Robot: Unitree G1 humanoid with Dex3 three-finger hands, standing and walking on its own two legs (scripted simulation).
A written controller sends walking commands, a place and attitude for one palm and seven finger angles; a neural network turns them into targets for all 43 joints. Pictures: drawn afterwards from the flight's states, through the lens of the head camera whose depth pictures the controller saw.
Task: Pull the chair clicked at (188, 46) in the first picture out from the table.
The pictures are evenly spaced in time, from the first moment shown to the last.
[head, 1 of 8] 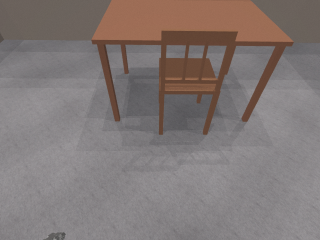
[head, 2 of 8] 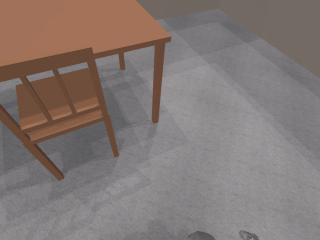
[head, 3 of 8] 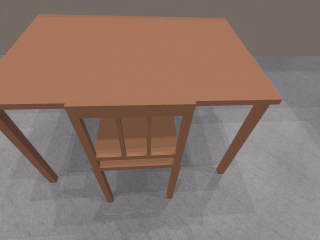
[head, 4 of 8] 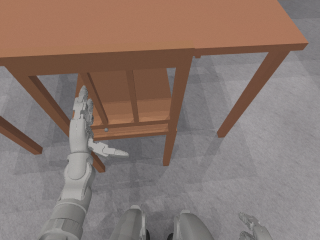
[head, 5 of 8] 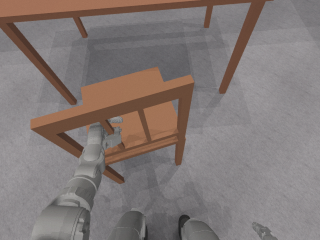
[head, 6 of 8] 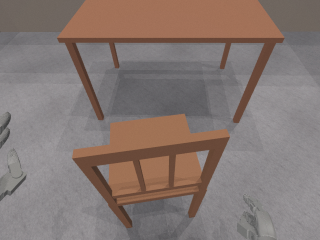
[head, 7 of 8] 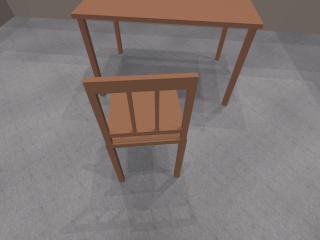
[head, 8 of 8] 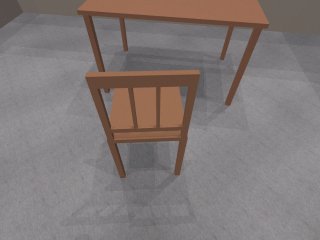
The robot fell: no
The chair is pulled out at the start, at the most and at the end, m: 0.00 0.61 0.61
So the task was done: yes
